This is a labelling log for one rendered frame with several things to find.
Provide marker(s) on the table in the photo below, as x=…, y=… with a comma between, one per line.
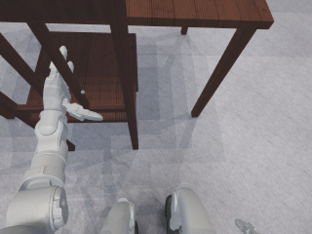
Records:
x=246, y=16

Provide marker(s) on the left robot upper arm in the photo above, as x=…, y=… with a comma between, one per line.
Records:
x=40, y=210

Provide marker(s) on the left robot hand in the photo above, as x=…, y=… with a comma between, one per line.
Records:
x=55, y=90

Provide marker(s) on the robot right shin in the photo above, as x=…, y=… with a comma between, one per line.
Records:
x=175, y=221

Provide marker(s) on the right robot hand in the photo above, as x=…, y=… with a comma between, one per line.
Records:
x=245, y=227

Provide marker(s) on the robot right thigh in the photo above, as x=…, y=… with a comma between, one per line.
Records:
x=193, y=215

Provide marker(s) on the chair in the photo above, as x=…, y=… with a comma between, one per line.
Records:
x=104, y=63

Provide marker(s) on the left robot forearm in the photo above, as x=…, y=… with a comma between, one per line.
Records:
x=50, y=156

